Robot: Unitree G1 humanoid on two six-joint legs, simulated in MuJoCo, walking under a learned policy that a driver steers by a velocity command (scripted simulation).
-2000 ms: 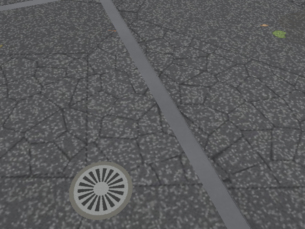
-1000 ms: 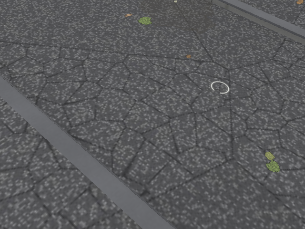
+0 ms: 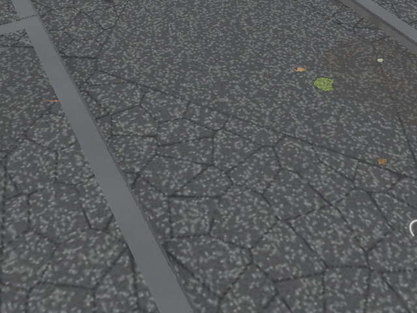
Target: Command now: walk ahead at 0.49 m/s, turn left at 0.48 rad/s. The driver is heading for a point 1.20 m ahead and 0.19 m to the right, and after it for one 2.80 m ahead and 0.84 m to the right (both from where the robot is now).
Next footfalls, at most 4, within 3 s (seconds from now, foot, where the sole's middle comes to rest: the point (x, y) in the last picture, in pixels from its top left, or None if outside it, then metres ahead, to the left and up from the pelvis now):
0.28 right None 0.33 -0.15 -0.83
0.72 left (186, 270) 0.61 0.07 -0.79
1.06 right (275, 266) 0.64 -0.24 -0.83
1.58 left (235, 179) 1.01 -0.12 -0.83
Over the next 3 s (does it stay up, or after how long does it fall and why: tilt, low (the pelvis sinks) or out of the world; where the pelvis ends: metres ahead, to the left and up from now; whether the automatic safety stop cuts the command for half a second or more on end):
stays up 1.06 -0.25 -0.05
